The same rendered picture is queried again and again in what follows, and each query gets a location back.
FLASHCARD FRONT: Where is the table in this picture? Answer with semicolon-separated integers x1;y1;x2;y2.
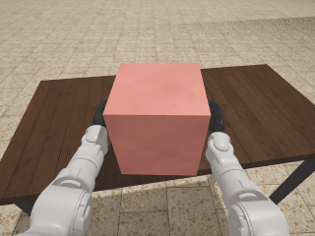
0;64;315;216

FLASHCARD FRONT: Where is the robot right forearm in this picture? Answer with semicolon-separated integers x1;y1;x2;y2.
205;132;290;236

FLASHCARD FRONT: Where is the carton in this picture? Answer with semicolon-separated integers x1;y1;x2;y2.
102;63;212;176

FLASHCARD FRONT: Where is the robot left forearm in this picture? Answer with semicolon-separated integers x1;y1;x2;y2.
30;125;108;227

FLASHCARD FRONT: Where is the left robot hand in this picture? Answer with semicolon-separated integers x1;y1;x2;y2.
92;96;109;128

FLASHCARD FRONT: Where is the right robot upper arm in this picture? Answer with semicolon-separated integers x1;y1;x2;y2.
227;200;289;236

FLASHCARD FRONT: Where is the right robot hand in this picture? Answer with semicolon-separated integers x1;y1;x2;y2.
208;99;225;134

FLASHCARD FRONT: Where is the left robot upper arm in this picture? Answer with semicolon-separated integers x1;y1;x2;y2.
14;185;93;236

